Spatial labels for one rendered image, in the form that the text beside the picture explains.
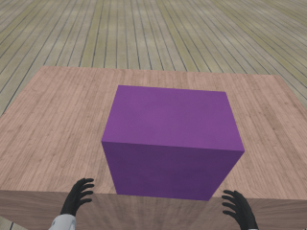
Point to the right robot hand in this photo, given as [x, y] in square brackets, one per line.
[243, 213]

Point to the pedestal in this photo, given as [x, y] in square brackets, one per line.
[51, 137]

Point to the left robot forearm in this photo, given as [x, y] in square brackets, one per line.
[64, 222]

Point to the left robot hand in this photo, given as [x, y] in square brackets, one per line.
[72, 203]

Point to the carton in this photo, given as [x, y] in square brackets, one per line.
[170, 142]

